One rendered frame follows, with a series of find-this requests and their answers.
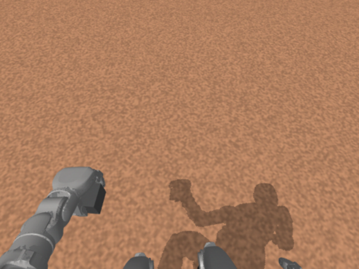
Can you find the left robot hand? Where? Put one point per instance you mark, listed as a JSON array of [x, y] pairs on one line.
[[79, 180]]

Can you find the left robot arm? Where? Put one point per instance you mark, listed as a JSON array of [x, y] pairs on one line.
[[40, 233]]

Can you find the cube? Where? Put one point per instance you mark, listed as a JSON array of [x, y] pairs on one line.
[[93, 199]]

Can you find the right robot hand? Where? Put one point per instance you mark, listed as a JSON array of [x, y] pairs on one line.
[[287, 264]]

